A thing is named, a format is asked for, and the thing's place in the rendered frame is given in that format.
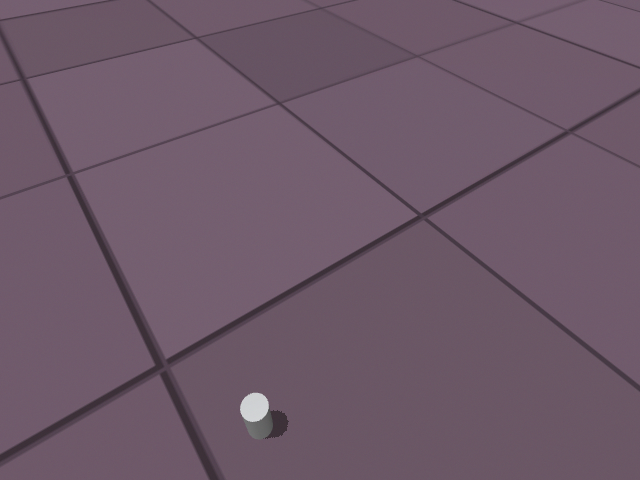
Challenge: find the can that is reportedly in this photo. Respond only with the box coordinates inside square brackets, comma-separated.
[240, 393, 273, 439]

